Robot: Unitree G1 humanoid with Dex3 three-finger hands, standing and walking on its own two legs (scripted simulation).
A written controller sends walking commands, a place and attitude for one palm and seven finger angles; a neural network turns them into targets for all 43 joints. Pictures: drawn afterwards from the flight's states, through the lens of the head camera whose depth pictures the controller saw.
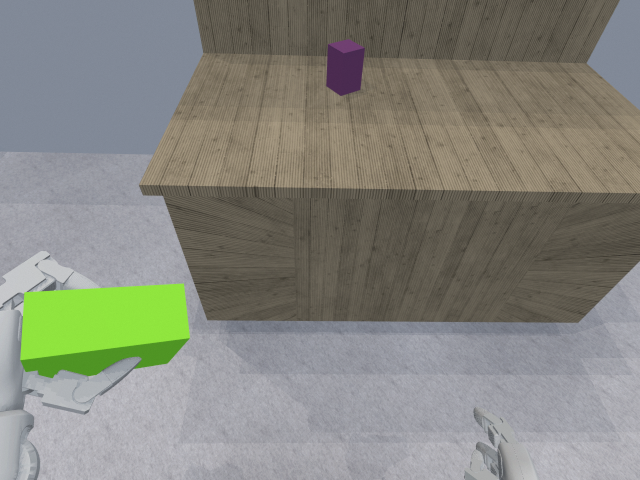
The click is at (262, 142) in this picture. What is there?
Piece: table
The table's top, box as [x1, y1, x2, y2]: [139, 53, 639, 202]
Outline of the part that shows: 139,183 143,195 639,202 639,110 586,63 364,57 360,89 340,96 325,85 326,56 203,53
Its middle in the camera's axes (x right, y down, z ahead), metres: +0.27 -0.35 +1.10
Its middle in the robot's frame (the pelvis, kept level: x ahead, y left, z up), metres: +1.07 -0.21 -0.08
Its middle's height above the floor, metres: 0.69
